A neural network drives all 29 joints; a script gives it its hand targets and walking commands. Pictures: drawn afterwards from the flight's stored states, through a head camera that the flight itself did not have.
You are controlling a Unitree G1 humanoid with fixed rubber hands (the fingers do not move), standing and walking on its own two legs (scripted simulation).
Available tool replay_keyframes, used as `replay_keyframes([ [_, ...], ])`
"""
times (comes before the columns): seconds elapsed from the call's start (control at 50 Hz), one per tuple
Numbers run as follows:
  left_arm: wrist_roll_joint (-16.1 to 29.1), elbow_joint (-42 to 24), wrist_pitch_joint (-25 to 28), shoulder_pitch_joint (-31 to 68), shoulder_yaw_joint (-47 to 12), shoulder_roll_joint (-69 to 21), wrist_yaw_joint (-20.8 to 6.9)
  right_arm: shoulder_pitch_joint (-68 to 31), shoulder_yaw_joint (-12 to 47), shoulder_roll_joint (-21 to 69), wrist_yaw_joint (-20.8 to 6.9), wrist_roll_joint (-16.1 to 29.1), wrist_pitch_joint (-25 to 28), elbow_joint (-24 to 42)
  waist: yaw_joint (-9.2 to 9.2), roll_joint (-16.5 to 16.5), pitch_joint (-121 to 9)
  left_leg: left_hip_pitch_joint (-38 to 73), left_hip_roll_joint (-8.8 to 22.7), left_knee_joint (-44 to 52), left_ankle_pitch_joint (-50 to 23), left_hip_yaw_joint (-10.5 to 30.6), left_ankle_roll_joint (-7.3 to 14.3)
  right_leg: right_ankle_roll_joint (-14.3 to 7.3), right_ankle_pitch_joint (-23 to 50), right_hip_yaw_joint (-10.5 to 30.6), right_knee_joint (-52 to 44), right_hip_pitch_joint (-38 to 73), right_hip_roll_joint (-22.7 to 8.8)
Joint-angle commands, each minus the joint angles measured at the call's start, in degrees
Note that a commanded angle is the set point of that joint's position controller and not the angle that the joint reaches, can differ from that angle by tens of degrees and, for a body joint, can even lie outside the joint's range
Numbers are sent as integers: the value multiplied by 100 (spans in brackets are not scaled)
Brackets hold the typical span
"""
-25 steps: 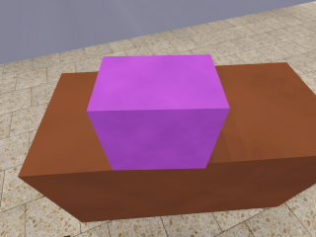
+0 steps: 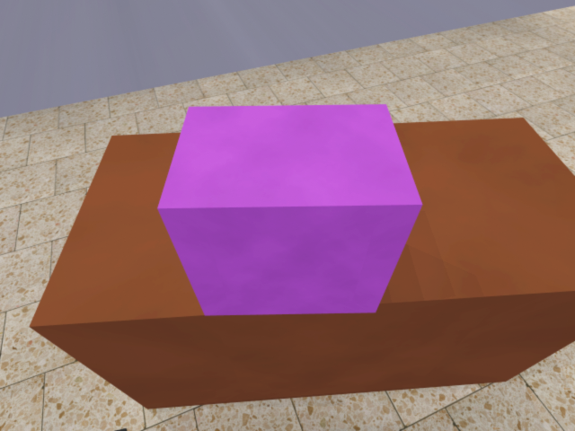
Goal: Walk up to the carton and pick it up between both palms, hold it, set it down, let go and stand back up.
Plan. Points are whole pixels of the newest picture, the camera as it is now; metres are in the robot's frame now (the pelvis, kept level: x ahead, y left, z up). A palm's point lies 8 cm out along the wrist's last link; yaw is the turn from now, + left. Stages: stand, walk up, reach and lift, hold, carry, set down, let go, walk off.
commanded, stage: reach and lift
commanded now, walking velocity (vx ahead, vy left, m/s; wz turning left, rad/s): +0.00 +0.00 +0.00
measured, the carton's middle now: (289, 217) +0.43 +0.01 +0.03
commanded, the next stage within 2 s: none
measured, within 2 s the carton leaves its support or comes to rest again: neither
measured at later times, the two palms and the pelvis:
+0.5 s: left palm (129, 424) +0.15 +0.24 -0.09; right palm out of the picture +0.13 -0.29 -0.10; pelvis -0.01 -0.02 -0.02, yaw +1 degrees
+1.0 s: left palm out of the picture +0.11 +0.24 -0.05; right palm out of the picture +0.09 -0.26 -0.08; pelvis -0.05 -0.02 -0.01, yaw -1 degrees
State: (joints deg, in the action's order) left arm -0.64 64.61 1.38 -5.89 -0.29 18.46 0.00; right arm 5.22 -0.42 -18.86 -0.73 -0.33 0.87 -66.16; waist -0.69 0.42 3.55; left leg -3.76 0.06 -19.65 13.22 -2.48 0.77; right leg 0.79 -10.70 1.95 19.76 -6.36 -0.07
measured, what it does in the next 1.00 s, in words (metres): shifts its weight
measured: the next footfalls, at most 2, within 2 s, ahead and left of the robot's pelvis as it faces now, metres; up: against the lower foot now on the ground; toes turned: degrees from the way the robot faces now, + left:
none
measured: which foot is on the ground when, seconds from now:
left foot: down 0.00-1.00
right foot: down 0.00-1.00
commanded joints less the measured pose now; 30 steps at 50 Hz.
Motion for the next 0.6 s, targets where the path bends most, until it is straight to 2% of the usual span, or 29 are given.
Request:
replay_keyframes([
  [0.0,154,-2396,-974,2276,661,1050,192,-2287,-934,-312,-39,-642,719,1055,-72,-109,153,-1976,252,-737,302,-314,-274,-419,-511,-472,682,-542,-1],
  [0.02,175,-2744,-1714,2363,489,847,302,-1848,-1166,-645,-236,-716,666,1095,-68,-174,416,-1858,410,-833,806,-255,-300,-399,-775,-446,940,-747,-27],
  [0.06,147,-3162,-2237,2175,392,798,323,-1513,-1219,-830,-381,-707,422,1477,-118,-253,339,-1917,394,-837,1234,-300,-169,-420,-773,-519,1114,-725,-4],
  [0.08,162,-3381,-2464,1960,323,841,272,-1238,-1184,-901,-396,-608,345,1585,-192,-251,-35,-1590,356,-968,921,-187,-141,-472,-503,-501,1115,-686,21],
  [0.12,54,-4081,-2788,1280,276,777,164,-678,-1121,-1095,-448,-268,288,1758,-220,108,-990,-841,378,-1285,-471,22,-246,-395,270,-565,1246,-598,145],
  [0.16,-112,-4800,-2880,597,528,696,126,-202,-1064,-1380,-447,58,367,2010,-176,408,-1944,-65,387,-1642,-2240,140,-404,-349,1397,-591,1331,-379,286],
  [0.22,-284,-5381,-2775,-237,969,645,121,233,-1046,-1488,-334,402,628,2403,-37,447,-2581,568,226,-1913,-4103,151,-513,-211,2891,-583,1294,-94,398],
  [0.24,-357,-5434,-2727,-472,1074,642,124,312,-1020,-1488,-297,459,728,2497,40,431,-2618,660,206,-1901,-4481,145,-542,-152,3071,-615,1268,-3,416],
  [0.26,-415,-5423,-2675,-595,1151,648,128,354,-975,-1498,-255,481,830,2598,110,390,-2600,563,191,-1838,-4565,105,-552,-154,3213,-592,1180,147,403],
  [0.3,-491,-5335,-2566,-680,1186,689,145,328,-878,-1454,-198,472,959,2774,221,189,-2405,224,142,-1661,-4116,29,-509,-159,3335,-501,1039,428,335],
  [0.34,-500,-5175,-2468,-618,1266,754,153,265,-733,-1305,-126,421,964,2862,222,-95,-2040,-179,15,-1393,-3155,-18,-379,-69,3459,-409,1070,744,219],
  [0.42,-331,-4939,-2275,-222,1258,748,152,194,-546,-903,-40,291,846,3070,197,-530,-1136,-936,-118,-755,-1372,-175,-163,23,2800,-197,873,1111,37],
  [0.48,-137,-5082,-2170,57,1068,657,141,304,-551,-615,-71,233,686,3356,134,-377,-655,-859,-68,-408,-784,-236,-154,-2,1797,-146,518,734,-5],
  [0.58,121,-5592,-1980,177,783,565,166,670,-652,-312,-204,208,378,3820,-1,158,-239,-598,-19,-44,-596,-299,-234,-105,710,-138,31,164,30],
])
